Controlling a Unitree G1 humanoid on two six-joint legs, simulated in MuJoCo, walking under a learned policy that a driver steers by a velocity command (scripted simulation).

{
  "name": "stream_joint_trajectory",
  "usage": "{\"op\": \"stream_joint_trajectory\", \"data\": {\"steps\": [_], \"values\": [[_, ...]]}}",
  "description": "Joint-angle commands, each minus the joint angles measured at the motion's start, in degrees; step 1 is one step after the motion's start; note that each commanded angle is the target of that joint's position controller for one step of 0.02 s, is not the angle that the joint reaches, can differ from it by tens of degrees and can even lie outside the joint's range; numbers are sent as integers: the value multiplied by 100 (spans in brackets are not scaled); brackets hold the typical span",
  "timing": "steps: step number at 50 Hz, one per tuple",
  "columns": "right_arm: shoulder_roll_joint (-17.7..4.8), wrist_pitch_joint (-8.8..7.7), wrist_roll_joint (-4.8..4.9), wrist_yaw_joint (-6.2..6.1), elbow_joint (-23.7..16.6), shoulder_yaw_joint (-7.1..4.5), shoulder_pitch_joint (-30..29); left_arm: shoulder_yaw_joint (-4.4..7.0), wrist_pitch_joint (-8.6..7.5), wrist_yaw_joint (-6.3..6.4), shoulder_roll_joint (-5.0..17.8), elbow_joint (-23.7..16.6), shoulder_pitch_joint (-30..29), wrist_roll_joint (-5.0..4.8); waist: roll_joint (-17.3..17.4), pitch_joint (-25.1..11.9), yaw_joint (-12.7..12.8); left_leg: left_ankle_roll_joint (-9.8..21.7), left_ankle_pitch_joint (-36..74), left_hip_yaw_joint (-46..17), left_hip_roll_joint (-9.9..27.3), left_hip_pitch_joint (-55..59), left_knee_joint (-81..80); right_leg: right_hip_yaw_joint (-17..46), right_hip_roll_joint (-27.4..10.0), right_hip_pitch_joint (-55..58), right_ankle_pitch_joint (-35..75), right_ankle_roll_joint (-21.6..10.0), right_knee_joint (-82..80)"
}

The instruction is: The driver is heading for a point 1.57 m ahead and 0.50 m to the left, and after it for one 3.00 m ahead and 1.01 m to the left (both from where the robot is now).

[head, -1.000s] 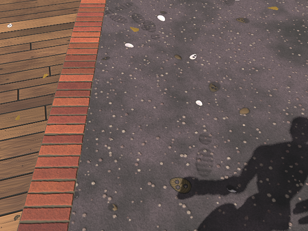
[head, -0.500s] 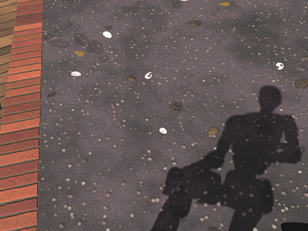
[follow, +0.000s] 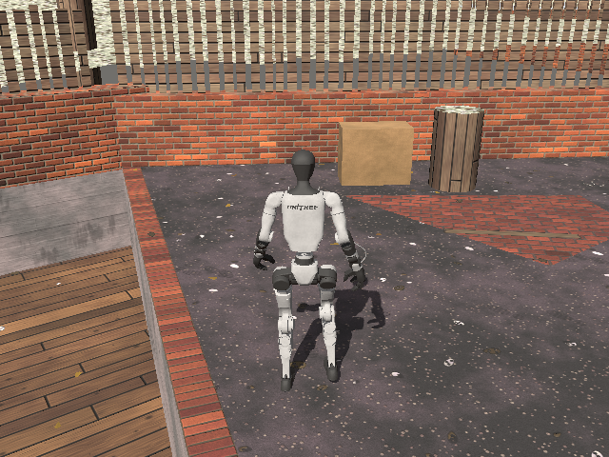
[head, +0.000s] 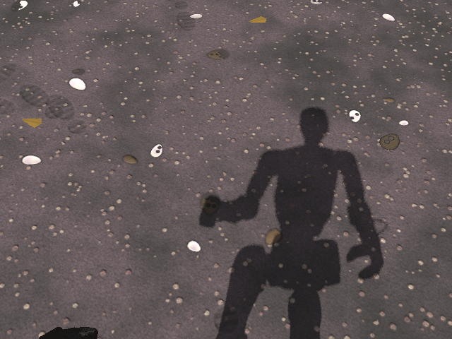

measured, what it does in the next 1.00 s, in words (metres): steps on the spot, turning left: right foot, then left foot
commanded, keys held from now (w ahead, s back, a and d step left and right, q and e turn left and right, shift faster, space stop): q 0.82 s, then no key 0.18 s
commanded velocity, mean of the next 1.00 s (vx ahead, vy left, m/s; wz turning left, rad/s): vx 0.04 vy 0.00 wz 0.49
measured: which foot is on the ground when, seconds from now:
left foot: down 0.00-0.12, up 0.14-0.48, down 0.50-1.00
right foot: up 0.00-0.10, down 0.12-0.50, up 0.52-0.96, down 0.98-1.00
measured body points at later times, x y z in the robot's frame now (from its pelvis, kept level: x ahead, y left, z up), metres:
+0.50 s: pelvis +0.05 +0.01 -0.01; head +0.08 +0.03 +0.44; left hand +0.11 +0.32 -0.12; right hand +0.29 -0.22 -0.10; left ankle +0.03 +0.11 -0.74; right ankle +0.10 -0.13 -0.74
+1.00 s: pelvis +0.06 +0.01 -0.01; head +0.09 +0.02 +0.44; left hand +0.05 +0.33 -0.10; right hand +0.35 -0.14 -0.10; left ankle +0.03 +0.11 -0.74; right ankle +0.13 -0.10 -0.75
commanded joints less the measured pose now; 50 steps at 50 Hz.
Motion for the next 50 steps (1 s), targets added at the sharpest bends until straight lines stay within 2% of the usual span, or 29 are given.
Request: {"op": "stream_joint_trajectory", "data": {"steps": [1,4,5,6,7,8,9,10,11,13,17,20,22,24,25,26,27,28,29,30,31,33,38,41,45,47,48,49,50], "values": [[-1117,68,85,-129,-501,-304,-340,161,37,6,475,-299,167,-26,784,-934,290,959,2433,-1301,1293,296,-227,-92,245,804,376,5,-442],[-1024,186,131,-218,-613,-293,-546,227,-52,-40,540,-303,212,-35,785,-765,502,682,1355,-1694,1072,118,59,-60,276,1407,993,-156,-1674],[-888,192,121,-239,-647,-256,-513,278,-95,-20,676,-291,321,2,703,-792,547,454,852,-1673,879,-97,326,62,-18,1889,1485,-304,-2083],[-586,176,11,-231,-725,-164,-379,357,-91,46,1031,-332,548,108,35,-1108,500,166,-382,-1318,573,-633,1190,805,-1077,2650,2376,-695,-2000],[-374,150,19,-218,-787,-91,94,427,18,61,1295,-298,520,209,-1283,-1199,231,-155,-2536,-336,-166,-1631,2197,1947,-2155,3070,3420,-1611,-2077],[-814,140,-3,-213,-753,-199,87,396,41,47,1028,-264,640,179,-1267,-1187,422,-424,-2957,-114,78,-1984,3464,2381,-2477,2938,3423,-2102,-2189],[-1103,180,42,-206,-679,-316,78,309,29,45,754,-297,487,142,-839,-1033,390,-538,-2640,-187,223,-2078,4113,1909,-2172,2778,3259,-1977,-2156],[-1097,274,62,-232,-580,-359,129,274,29,38,630,-318,193,106,-607,-892,272,-650,-2318,-175,315,-2090,4360,1362,-1819,2589,3061,-1718,-2113],[-1065,368,54,-257,-579,-368,122,263,33,31,596,-331,-17,52,-612,-777,231,-739,-2044,-149,389,-2091,4417,1024,-1659,2395,2918,-1583,-2141],[-788,459,58,-235,-695,-295,-20,293,62,33,697,-257,-98,78,-668,-619,228,-845,-1630,111,418,-1840,4201,476,-1414,1999,3000,-1555,-2273],[-566,459,50,-120,-1018,-179,-461,380,136,79,861,-146,-47,63,-842,-814,409,-811,-1239,382,576,-1305,2968,5,-1464,2084,2909,-1628,-2289],[-690,468,45,-18,-1169,-194,-583,451,163,46,1065,-49,53,-2,-895,-902,478,-648,-1102,577,567,-854,2248,-78,-1656,2150,2820,-1626,-2211],[-766,496,46,41,-1211,-232,-530,477,160,23,1145,9,55,-83,-894,-852,414,-471,-906,686,526,-580,1666,-120,-1732,2157,2564,-1502,-2049],[-799,505,24,63,-1114,-288,-222,469,154,21,1091,99,52,-188,-743,-830,209,-167,-121,824,328,185,600,-408,-1552,1826,1931,-1105,-1545],[-1005,500,0,10,-1091,-364,-48,427,144,-3,904,250,380,-141,-221,-831,201,65,702,397,474,857,105,-778,-1286,1278,1154,-667,-900],[-1733,480,-36,-113,-1222,-521,57,288,141,-40,488,67,440,168,1702,-879,382,766,2819,-1741,2065,1770,-90,-1411,-504,-271,-1301,2,946],[-1771,372,-228,-58,-1351,-481,52,328,130,24,659,-154,-139,130,1710,-962,-11,1821,3090,-2600,2696,1316,-280,-568,61,-926,-2356,122,2116],[-1566,261,-261,-27,-1322,-422,-39,398,149,59,879,-134,-257,15,1108,-895,-27,1739,2624,-2179,2399,1150,-356,-212,-73,-957,-2043,63,2578],[-1402,195,-172,-48,-1302,-382,-310,432,172,90,913,-69,-161,-31,906,-750,160,1397,2211,-1752,2039,1052,-316,-119,-154,-975,-1532,2,2555],[-1240,197,-63,-83,-1325,-338,-544,451,192,141,894,50,-46,1,721,-724,263,1129,1875,-1550,1797,1032,-283,-75,-198,-982,-1165,14,2402],[-1164,220,0,-118,-1352,-293,-694,471,208,166,924,75,30,37,797,-708,338,1049,1974,-1434,1679,898,-278,-78,-172,-848,-895,63,2362],[-1109,253,-35,-171,-1376,-255,-682,458,189,128,825,109,173,4,845,-862,405,1059,2096,-1362,1532,816,-283,-108,-23,-563,-552,131,2346],[-1226,293,-14,-254,-1364,-305,-560,382,153,85,662,50,-61,-26,882,-824,269,1051,1284,-1691,1419,932,-262,8,103,-353,-303,214,952],[-1289,328,-25,-236,-1394,-336,-610,376,114,29,681,30,-117,-50,972,-729,229,1076,818,-2014,1363,626,-267,59,198,68,-395,188,357],[-1193,370,-37,-175,-1384,-287,-702,369,52,-67,713,63,27,-86,1025,-823,190,1054,1175,-2247,1372,556,-62,-39,180,665,-459,83,-259],[-1121,394,-5,-168,-1363,-242,-801,351,9,-126,655,87,171,-85,986,-840,305,946,1363,-2294,1271,527,115,-121,179,1090,-118,-32,-997],[-1054,407,31,-178,-1356,-210,-874,340,-19,-151,604,137,326,-61,937,-827,440,794,1260,-2227,1137,387,222,-193,167,1517,487,-131,-1728],[-928,392,20,-188,-1307,-166,-719,350,-36,-149,701,132,370,13,733,-829,429,525,726,-2100,943,121,349,17,-123,1997,1167,-271,-2127],[-688,354,-101,-183,-1284,-87,-469,380,-29,-120,1023,41,386,127,-163,-947,249,170,-423,-1514,468,-305,1118,904,-1066,2460,2020,-610,-2310]]}}
Velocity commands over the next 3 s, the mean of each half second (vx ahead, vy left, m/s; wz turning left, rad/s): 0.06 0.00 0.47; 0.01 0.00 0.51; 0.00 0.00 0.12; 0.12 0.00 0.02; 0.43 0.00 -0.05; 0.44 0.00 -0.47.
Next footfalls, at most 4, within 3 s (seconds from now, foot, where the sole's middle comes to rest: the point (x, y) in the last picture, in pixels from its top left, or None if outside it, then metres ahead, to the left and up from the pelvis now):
0.12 right None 0.14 -0.13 -0.78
0.50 left None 0.07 0.13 -0.78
0.98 right None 0.17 -0.07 -0.78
1.28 left None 0.00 0.13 -0.78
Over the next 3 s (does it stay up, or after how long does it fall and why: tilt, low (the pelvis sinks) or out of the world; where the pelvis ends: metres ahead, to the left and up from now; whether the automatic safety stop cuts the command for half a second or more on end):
stays up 0.54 0.29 -0.03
